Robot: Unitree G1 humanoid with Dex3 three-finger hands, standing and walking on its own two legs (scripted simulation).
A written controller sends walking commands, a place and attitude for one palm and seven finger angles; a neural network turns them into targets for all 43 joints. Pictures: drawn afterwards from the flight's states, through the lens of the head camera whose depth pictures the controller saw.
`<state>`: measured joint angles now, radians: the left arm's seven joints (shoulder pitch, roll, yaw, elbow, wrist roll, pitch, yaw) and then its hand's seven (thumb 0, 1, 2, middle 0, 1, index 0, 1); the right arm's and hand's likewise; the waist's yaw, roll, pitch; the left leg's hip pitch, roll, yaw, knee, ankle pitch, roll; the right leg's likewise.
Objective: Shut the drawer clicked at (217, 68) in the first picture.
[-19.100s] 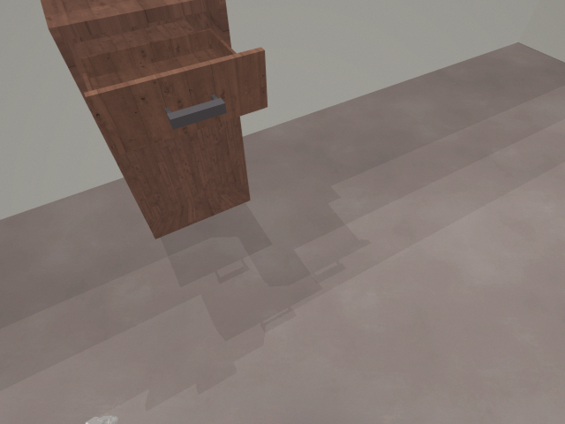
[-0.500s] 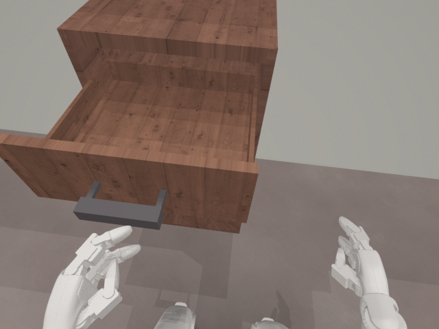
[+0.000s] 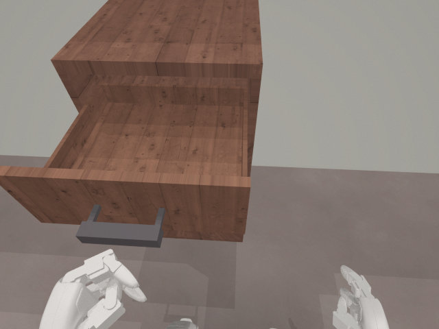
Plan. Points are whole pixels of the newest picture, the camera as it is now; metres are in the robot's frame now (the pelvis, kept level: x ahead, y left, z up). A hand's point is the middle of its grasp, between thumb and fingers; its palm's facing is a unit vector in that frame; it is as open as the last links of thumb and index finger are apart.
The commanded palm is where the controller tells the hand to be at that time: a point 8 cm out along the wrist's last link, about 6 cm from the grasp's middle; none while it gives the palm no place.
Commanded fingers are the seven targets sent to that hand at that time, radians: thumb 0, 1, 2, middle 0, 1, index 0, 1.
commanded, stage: raise the hand and make a fist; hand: left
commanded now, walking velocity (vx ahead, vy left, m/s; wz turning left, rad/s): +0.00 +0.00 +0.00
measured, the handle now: (124, 222) +0.28 +0.18 +0.06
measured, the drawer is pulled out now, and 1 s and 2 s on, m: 0.29 0.29 0.29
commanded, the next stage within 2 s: bring the fist close to the handle in 0.94 s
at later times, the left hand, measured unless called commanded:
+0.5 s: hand (103, 305) +0.14 +0.14 +0.15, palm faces +0.01 -1.00 -0.08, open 3.2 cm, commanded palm +0.08 +0.19 +0.17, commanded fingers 0.00 0.90 0.90 -1.40 -1.60 -1.40 -1.60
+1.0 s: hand (101, 301) +0.14 +0.14 +0.16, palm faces +0.01 -1.00 -0.08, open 3.3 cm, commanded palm +0.08 +0.19 +0.17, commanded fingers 0.00 0.90 0.90 -1.40 -1.60 -1.40 -1.60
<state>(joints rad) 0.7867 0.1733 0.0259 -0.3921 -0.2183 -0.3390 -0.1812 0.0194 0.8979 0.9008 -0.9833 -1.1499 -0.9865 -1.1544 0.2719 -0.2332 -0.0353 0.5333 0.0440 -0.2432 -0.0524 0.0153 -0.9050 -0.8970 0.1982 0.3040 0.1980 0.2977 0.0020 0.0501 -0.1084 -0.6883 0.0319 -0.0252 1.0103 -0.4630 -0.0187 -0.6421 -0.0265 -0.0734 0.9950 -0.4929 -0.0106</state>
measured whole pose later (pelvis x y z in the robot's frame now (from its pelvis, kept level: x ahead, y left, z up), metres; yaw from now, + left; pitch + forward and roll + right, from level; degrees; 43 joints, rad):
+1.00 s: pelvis +0.02 +0.00 +0.03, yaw +0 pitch +2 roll -1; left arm 0.87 0.19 0.04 -0.62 -0.22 -0.17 -0.19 0.02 0.90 0.90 -1.40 -1.60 -1.40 -1.60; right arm 0.24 -0.22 0.03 0.52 0.07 -0.35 -0.05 0.01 -0.90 -0.90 0.20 0.30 0.20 0.30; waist 0.05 0.07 -0.10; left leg -0.45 0.04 -0.03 0.85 -0.43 -0.02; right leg -0.40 -0.02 -0.08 0.82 -0.45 -0.01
